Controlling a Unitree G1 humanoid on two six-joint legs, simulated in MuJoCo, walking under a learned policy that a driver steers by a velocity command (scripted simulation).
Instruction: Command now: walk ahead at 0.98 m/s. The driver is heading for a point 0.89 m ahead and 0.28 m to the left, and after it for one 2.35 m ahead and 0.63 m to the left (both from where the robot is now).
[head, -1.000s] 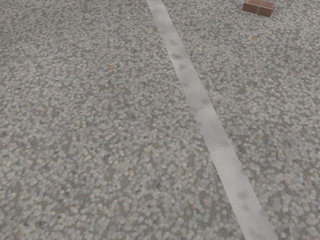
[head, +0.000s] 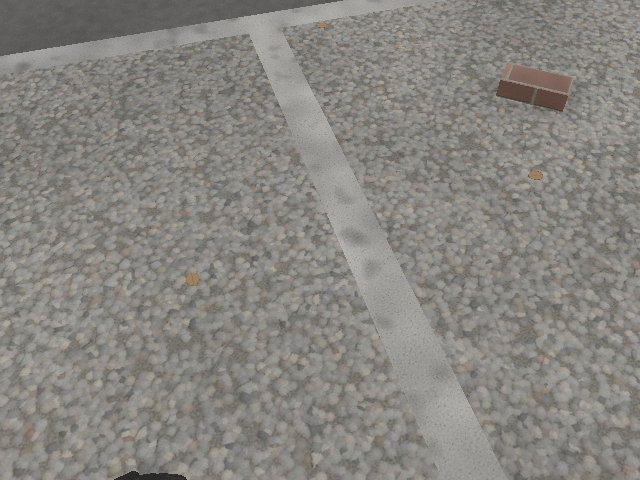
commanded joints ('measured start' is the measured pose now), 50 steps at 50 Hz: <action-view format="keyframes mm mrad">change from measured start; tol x32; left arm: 1 -135 35 -8 -81 -13 -11 -3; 8 511 294 87 68 40 -11 80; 50 29 178 64 -226 -21 -26 87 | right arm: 1 -10 -138 -11 -55 6 -26 -14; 23 -527 -52 17 -329 -19 79 45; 29 19 -293 -96 -200 57 72 25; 50 -422 -195 -77 -515 20 169 -82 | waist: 1 27 31 169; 9 173 -229 -422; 23 49 4 185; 32 -13 78 -470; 36 151 -147 -68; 50 88 184 -171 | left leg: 1 -200 252 -69 -172 668 61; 6 34 317 -54 461 1341 35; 9 -762 51 -159 1381 -136 51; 23 -794 183 90 697 434 56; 27 -360 -6 169 504 458 82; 31 300 398 -668 433 1142 385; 34 -99 334 -687 151 438 340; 40 -474 86 -389 249 850 191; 50 -313 75 -580 487 366 21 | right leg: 1 217 72 -78 -186 97 -26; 7 877 126 25 -266 -284 -113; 9 1276 -323 869 -458 -767 -228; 10 1117 -249 722 -528 -817 -167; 23 658 -11 -227 -657 427 100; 27 730 -60 -225 -206 912 118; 29 513 39 -157 434 414 169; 30 230 214 -82 832 -726 166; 31 95 224 180 1002 -769 157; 50 423 172 226 -383 -63 127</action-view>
